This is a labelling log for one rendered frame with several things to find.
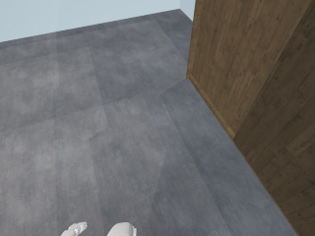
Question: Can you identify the robot left thigh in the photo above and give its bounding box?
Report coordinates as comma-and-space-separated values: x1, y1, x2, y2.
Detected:
107, 222, 137, 236

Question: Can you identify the wardrobe door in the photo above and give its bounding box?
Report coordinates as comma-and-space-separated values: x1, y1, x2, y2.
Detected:
191, 0, 312, 134
232, 0, 315, 236

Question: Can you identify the robot left hand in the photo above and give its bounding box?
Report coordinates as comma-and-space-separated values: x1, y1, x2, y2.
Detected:
61, 222, 88, 236

